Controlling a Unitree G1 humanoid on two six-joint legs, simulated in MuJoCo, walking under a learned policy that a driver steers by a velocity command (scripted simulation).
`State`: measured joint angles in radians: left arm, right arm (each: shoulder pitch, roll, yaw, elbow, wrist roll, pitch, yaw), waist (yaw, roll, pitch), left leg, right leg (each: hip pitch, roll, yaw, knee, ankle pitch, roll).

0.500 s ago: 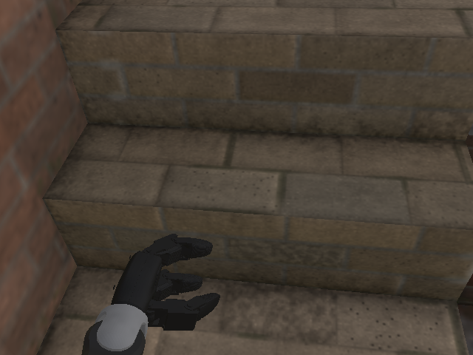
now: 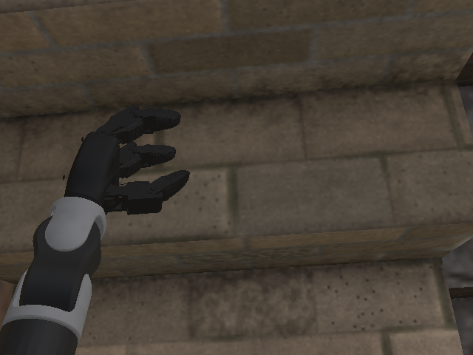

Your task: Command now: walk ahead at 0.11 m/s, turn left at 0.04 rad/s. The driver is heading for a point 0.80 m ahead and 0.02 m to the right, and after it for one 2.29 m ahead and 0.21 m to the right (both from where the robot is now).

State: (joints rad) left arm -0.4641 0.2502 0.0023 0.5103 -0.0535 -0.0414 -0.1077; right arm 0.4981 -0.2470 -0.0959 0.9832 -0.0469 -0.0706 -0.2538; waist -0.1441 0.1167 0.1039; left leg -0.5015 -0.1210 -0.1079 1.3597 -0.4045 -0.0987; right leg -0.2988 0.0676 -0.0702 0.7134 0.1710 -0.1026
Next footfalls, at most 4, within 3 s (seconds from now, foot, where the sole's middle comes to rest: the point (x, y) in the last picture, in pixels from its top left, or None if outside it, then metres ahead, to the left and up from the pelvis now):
none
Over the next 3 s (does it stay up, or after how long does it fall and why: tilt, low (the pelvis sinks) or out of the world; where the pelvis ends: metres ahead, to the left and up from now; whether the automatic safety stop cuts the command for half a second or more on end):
falls after 0.40 s (tilt)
